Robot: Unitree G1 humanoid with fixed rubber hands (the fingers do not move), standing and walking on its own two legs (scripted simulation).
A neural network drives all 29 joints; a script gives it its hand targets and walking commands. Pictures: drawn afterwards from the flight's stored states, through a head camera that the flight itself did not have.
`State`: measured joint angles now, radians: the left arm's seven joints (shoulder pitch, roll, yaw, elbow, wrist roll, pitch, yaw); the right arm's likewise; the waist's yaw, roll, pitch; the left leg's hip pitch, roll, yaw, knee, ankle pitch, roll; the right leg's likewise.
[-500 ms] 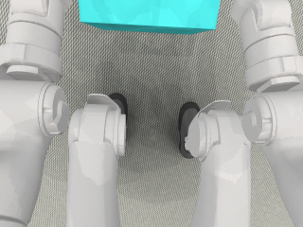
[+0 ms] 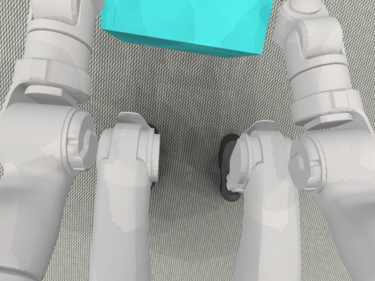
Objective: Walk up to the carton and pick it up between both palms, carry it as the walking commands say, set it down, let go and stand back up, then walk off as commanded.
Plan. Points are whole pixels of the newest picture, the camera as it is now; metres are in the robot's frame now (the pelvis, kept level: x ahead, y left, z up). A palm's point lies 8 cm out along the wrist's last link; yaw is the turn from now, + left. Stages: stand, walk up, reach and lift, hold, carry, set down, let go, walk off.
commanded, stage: reach and lift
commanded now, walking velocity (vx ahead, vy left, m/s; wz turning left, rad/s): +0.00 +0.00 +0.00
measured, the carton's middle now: out of the picture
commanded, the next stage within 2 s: none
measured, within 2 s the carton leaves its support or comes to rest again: neither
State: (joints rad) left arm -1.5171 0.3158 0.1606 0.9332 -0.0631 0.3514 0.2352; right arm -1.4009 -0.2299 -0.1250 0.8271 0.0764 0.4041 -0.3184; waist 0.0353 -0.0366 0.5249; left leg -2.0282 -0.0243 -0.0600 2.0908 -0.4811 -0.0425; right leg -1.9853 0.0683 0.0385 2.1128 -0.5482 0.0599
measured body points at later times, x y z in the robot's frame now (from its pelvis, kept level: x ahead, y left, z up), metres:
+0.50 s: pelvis -0.01 +0.00 +0.05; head +0.31 +0.03 +0.35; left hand +0.54 +0.20 -0.05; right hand +0.54 -0.13 -0.06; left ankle +0.15 +0.13 -0.37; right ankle +0.14 -0.13 -0.37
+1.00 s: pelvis -0.01 +0.00 +0.10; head +0.29 +0.02 +0.43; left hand +0.52 +0.20 +0.03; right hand +0.52 -0.12 +0.02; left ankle +0.15 +0.13 -0.37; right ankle +0.14 -0.13 -0.37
